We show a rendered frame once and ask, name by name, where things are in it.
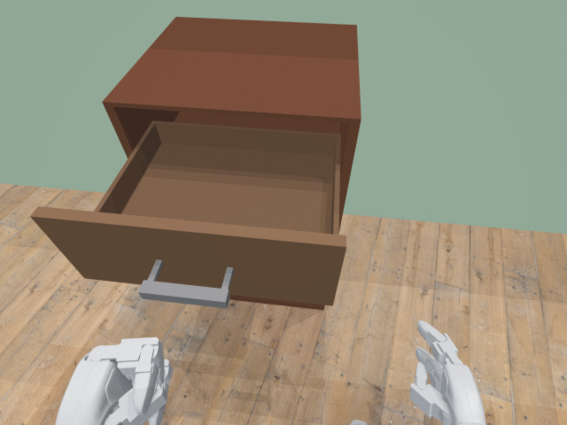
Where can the robot right hand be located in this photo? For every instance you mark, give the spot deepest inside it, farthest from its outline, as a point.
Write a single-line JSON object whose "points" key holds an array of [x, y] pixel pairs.
{"points": [[451, 381]]}

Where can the drawer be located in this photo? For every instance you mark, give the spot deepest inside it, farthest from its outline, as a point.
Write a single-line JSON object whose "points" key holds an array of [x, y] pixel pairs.
{"points": [[202, 198]]}

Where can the handle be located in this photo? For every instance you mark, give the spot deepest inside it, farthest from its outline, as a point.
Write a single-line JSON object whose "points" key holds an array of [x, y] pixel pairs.
{"points": [[185, 294]]}

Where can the cabinet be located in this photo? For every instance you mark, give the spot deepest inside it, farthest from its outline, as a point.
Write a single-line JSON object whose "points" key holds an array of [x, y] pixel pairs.
{"points": [[246, 73]]}

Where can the robot left hand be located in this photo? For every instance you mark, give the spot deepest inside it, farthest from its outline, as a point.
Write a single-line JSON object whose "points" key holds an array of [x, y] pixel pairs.
{"points": [[131, 374]]}

